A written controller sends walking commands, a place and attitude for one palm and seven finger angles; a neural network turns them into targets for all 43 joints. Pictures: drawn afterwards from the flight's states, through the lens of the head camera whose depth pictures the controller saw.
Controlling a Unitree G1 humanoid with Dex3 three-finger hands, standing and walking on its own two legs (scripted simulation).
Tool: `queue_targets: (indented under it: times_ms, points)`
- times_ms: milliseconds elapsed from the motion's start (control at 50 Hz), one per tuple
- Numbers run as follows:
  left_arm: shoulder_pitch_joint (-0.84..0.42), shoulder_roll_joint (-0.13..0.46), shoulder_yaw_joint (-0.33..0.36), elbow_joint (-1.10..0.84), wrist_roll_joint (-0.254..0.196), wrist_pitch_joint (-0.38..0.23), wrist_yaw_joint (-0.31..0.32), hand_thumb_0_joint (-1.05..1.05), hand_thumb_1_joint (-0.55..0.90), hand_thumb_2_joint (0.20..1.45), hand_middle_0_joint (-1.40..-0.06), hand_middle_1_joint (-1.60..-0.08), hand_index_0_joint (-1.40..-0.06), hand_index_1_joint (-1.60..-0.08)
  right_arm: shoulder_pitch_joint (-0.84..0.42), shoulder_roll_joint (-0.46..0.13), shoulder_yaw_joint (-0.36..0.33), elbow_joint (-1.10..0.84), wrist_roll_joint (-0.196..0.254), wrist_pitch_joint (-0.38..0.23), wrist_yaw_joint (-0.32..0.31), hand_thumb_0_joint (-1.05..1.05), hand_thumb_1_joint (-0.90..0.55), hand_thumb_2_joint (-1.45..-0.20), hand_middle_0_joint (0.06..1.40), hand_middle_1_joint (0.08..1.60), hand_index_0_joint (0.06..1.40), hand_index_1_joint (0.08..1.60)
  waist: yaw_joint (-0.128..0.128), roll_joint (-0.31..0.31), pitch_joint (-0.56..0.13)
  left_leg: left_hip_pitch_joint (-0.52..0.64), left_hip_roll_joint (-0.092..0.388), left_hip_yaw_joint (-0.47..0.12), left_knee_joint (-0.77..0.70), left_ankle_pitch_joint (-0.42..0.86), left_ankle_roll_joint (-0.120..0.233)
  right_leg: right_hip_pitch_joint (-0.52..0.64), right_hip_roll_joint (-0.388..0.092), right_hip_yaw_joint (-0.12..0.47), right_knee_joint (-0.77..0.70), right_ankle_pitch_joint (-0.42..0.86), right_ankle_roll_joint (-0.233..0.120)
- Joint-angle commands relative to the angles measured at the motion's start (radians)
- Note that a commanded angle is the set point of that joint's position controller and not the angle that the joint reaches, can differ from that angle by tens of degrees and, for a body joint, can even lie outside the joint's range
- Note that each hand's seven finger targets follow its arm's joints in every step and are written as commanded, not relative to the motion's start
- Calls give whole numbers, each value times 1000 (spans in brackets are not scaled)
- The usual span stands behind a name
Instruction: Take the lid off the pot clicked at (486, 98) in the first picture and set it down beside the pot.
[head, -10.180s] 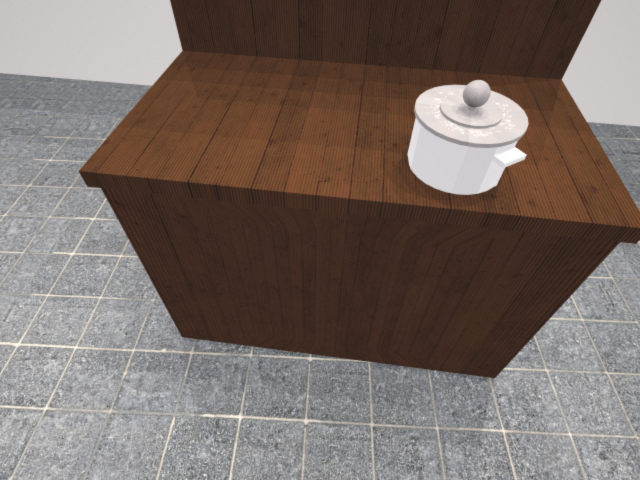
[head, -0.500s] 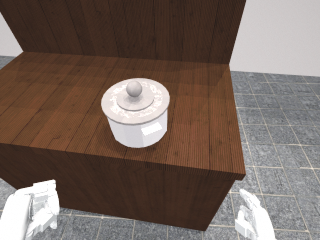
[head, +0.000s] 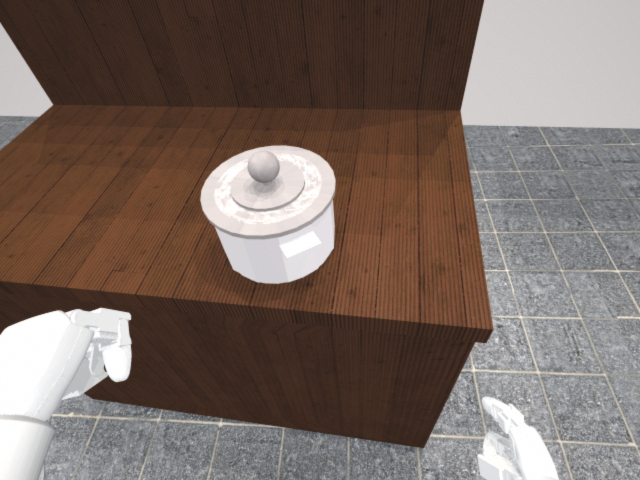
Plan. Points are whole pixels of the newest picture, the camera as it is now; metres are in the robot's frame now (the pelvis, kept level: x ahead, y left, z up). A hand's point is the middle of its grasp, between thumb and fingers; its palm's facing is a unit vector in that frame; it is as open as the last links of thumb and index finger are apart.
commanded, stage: reach forward and open the fingers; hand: left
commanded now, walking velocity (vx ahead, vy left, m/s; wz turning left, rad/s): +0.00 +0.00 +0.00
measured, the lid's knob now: (263, 166) +0.48 +0.15 +0.14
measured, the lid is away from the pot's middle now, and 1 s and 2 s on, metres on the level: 0.00 0.00 0.00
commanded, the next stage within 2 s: move the open hand above the knob in 0.92 s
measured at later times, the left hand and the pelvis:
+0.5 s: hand (71, 340) +0.20 +0.26 +0.16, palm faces -0.18 -0.06 -0.98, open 6.3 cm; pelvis -0.04 +0.00 +0.01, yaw +2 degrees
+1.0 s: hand (48, 249) +0.25 +0.28 +0.22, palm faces -0.01 -0.05 -1.00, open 10.1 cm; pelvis -0.06 +0.02 +0.01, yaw +1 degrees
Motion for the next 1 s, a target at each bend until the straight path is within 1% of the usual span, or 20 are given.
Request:
queue_targets:
  times_ms: [0, 40, 160, 200, 240, 300, 320, 380, 420, 500, 540, 600, 660, 700, 740, 800, 820, 860, 920, 980]
  points:
    - [-112, 287, 151, -122, 171, 46, -39, 0, 579, 1092, -1192, -1145, -1192, -1145, -199, -118, -40, -178, 31, 4, 0, 0, -900, -900, 200, 300, 200, 300, 13, -32, -167, 40, -36, -48, -53, 243, 33, 32, 52, 32, -70, 168, -20]
    - [-154, 317, 137, -35, 179, 40, -103, 0, 513, 1138, -1172, -1074, -1172, -1074, -176, -127, -46, -152, 35, 10, -7, 0, -900, -900, 200, 300, 200, 300, 2, -66, -147, 34, -48, -56, -54, 237, 41, 33, 43, 26, -83, 191, -3]
    - [-333, 410, 141, -38, 98, -22, -294, 0, 321, 1249, -1106, -861, -1106, -861, -208, -131, -41, -147, 43, -16, -32, 0, -900, -900, 200, 300, 200, 300, -13, -66, -171, 85, -80, -63, -58, 266, 61, 52, 34, 14, -115, 295, 32]
    - [-408, 478, 186, -40, 102, -45, -339, 0, 261, 1274, -1082, -790, -1082, -790, -244, -128, -30, -151, 41, -38, -36, 0, -900, -900, 200, 300, 200, 300, -1, -35, -187, 119, -87, -68, -62, 280, 60, 42, 46, 21, -137, 294, 29]
    - [-471, 532, 235, 52, 94, -84, -377, 0, 202, 1292, -1057, -720, -1057, -720, -196, -137, -33, -120, 36, -27, -44, 0, -900, -900, 200, 300, 200, 300, -3, -72, -148, 128, -91, -64, -78, 273, 62, 43, 36, 6, -155, 278, 32]
    - [-483, 528, 262, 113, 88, -108, -408, 0, 116, 1312, -1017, -613, -1017, -613, -222, -126, -32, -134, 42, -22, -32, 0, -900, -900, 200, 300, 200, 300, 13, -63, -150, 146, -91, -57, -88, 281, 61, 48, 53, 9, -176, 278, 21]
    - [-514, 460, 209, 129, 62, -124, -413, 0, 89, 1317, -1004, -578, -1004, -578, -191, -124, -36, -128, 47, -11, -29, 0, -900, -900, 200, 300, 200, 300, -7, -59, -127, 140, -89, -49, -95, 265, 61, 52, 42, -6, -175, 257, 25]
    - [-581, 409, 148, 89, 27, -150, -429, 0, 6, 1332, -964, -471, -964, -471, -209, -128, -40, -136, 46, -15, -21, 0, -900, -900, 200, 300, 200, 300, -2, -24, -148, 171, -95, -48, -121, 231, 57, 33, 47, -12, -195, 201, 25]
    - [-616, 378, 109, 106, 38, -143, -432, 0, -50, 1346, -938, -400, -938, -400, -208, -128, -42, -135, 50, -17, -16, 0, -900, -900, 200, 300, 200, 300, -17, -62, -135, 165, -88, -43, -128, 200, 58, 30, 53, -10, -204, 163, 25]
    - [-829, 575, 220, 66, 136, -136, -404, 0, -166, 1383, -888, -258, -888, -258, -254, -126, -34, -136, 41, -30, -16, 0, -900, -900, 200, 300, 200, 300, 20, 13, -234, 172, -86, -63, -140, 189, 54, 62, 61, 21, -188, 105, 0]
    - [-893, 568, 218, 143, 137, -134, -395, 0, -224, 1404, -863, -187, -863, -187, -222, -120, -32, -117, 38, -15, -19, 0, -900, -900, 200, 300, 200, 300, 15, 16, -222, 162, -83, -61, -151, 185, 51, 73, 49, 11, -180, 91, -5]
    - [-825, 468, 172, 231, 111, -78, -408, 0, -314, 1440, -827, -81, -827, -81, -237, -123, -34, -137, 53, -5, 3, 0, -900, -900, 200, 300, 200, 300, 16, -7, -182, 128, -80, -60, -160, 182, 45, 57, 69, 11, -182, 101, -12]
    - [-829, 368, 64, 205, 77, -41, -446, 0, -318, 1452, -829, -81, -829, -81, -240, -133, -38, -139, 52, 13, 18, 0, -900, -900, 200, 300, 200, 300, 1, -17, -161, 114, -81, -51, -177, 148, 43, 51, 63, -4, -182, 95, -3]
    - [-846, 337, 12, 148, 102, -15, -464, 0, -323, 1466, -831, -81, -831, -81, -277, -122, -31, -171, 63, -6, 27, 0, -900, -900, 200, 300, 200, 300, -3, -11, -179, 125, -82, -52, -170, 152, 43, 44, 76, 6, -175, 92, -5]
    - [-1004, 424, 39, 106, 126, -30, -465, 0, -329, 1482, -834, -81, -834, -81, -258, -129, -31, -150, 59, -2, 12, 0, -900, -900, 200, 300, 200, 300, -10, -13, -207, 136, -76, -64, -190, 92, 44, 54, 64, 8, -171, 35, -3]
    - [-1172, 640, 192, 153, 181, -22, -440, 0, -334, 1497, -836, -81, -836, -81, -269, -135, -22, -135, 51, -19, 1, 0, -900, -900, 200, 300, 200, 300, 21, 44, -256, 118, -79, -87, -177, 98, 46, 64, 68, 23, -146, 7, -23]
    - [-1233, 600, 165, 163, 186, -30, -440, 0, -334, 1499, -837, -81, -837, -81, -254, -122, -15, -128, 46, -15, -3, 0, -900, -900, 200, 300, 200, 300, 9, 50, -288, 142, -77, -88, -181, 106, 47, 79, 62, 21, -142, 11, -26]
    - [-1182, 558, 160, 271, 160, -16, -441, 0, -335, 1501, -837, -81, -837, -81, -232, -121, -18, -119, 47, -2, -3, 0, -900, -900, 200, 300, 200, 300, 13, 41, -237, 123, -73, -82, -184, 114, 44, 62, 62, 14, -151, 26, -28]
    - [-1063, 379, 50, 388, 107, 33, -493, 0, -338, 1509, -838, -81, -838, -81, -213, -134, -25, -127, 62, 21, 19, 0, -900, -900, 200, 300, 200, 300, -5, -71, -158, 92, -75, -64, -197, 92, 39, 30, 70, -2, -175, 36, -18]
    - [-1070, 284, -76, 233, 105, 25, -531, 0, -346, 1533, -843, -81, -843, -81, -256, -126, -25, -170, 74, 19, 29, 0, -900, -900, 200, 300, 200, 300, -12, -41, -188, 111, -80, -58, -194, 65, 42, 23, 70, -3, -165, 34, -11]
